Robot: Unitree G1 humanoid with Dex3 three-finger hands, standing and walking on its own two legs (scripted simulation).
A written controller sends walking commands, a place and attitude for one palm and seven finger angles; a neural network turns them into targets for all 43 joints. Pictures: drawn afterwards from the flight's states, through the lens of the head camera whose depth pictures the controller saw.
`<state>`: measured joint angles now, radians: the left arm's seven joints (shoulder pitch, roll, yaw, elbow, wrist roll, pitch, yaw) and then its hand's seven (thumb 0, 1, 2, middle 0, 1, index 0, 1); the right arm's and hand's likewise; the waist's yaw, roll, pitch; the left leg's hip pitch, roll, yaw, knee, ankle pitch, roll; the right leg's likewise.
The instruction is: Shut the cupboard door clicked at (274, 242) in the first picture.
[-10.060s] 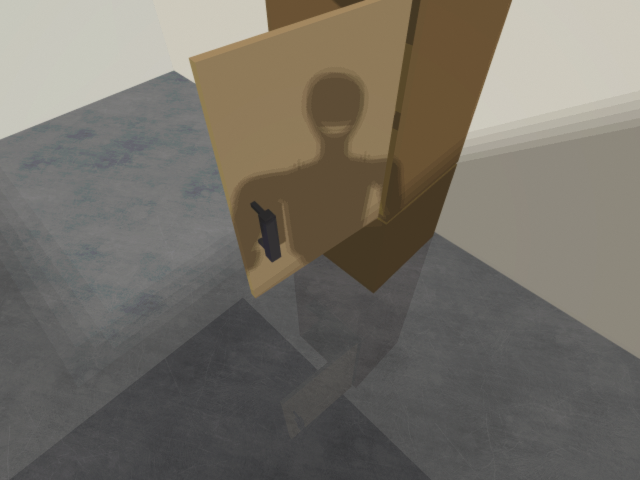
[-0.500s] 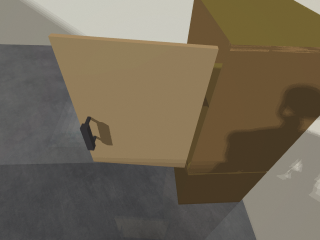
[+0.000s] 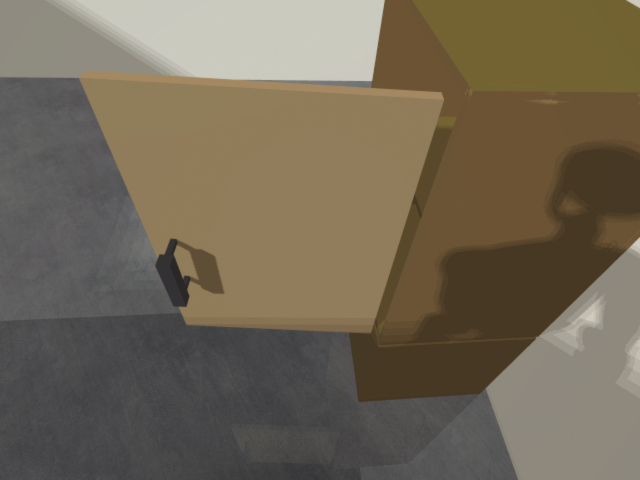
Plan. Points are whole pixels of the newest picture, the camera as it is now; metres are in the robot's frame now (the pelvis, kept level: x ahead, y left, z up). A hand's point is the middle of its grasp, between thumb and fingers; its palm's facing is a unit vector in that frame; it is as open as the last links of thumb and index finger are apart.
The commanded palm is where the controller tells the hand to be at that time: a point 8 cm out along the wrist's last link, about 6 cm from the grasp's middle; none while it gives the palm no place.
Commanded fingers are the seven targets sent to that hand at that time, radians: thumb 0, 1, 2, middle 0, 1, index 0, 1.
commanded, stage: look again from close up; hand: left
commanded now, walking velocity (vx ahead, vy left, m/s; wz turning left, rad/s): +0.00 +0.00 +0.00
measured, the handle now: (176, 272) +0.46 +0.28 -0.10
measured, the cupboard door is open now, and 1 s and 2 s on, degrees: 84 84 84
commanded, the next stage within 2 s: raise the hand and make a fist in 0.28 s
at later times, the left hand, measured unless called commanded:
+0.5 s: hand out of the picture +0.14 +0.21 -0.09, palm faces +0.24 -0.94 -0.23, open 7.3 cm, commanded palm +0.12 +0.23 -0.07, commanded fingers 0.00 0.90 0.90 -0.31 -0.42 -0.31 -0.42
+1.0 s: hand (176, 471) +0.14 +0.18 -0.05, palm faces +0.12 -0.99 -0.07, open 5.2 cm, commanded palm +0.13 +0.23 -0.07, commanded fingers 0.00 0.90 0.90 -0.77 -0.92 -0.77 -0.92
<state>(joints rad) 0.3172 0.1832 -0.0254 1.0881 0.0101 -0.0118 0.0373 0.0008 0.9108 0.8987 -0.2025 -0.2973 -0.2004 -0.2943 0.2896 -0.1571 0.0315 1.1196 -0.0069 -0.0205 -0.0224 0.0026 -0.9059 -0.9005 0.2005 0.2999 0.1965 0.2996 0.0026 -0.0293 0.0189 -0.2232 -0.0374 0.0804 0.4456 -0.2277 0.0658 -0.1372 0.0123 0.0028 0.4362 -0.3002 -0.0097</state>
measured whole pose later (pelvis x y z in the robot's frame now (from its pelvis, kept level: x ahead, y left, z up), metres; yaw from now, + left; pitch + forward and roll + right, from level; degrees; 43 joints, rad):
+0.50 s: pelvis +0.01 +0.01 -0.01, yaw +4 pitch -1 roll +0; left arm 0.47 0.21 0.01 0.29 -0.10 -0.01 0.15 0.01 0.91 0.90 -0.21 -0.31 -0.21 -0.31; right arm 0.34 -0.19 0.03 0.94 0.05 -0.27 -0.07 0.01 -0.91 -0.90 0.20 0.30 0.20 0.30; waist -0.03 -0.02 0.04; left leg -0.23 -0.09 0.04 0.53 -0.28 0.08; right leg -0.32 -0.02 -0.04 0.96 -0.36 -0.02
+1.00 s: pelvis -0.03 -0.03 -0.13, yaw +6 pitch +16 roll -2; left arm 0.45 0.24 0.13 -0.04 -0.32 -0.63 -0.31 0.02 0.91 0.90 -0.59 -0.73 -0.59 -0.72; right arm 0.12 -0.27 0.01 0.52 0.02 -0.31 -0.03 0.01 -0.90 -0.90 0.20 0.30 0.20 0.30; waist 0.06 0.01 -0.16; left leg -1.06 -0.04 -0.05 1.37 -0.58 0.02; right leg -1.06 0.04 -0.18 1.29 -0.52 -0.11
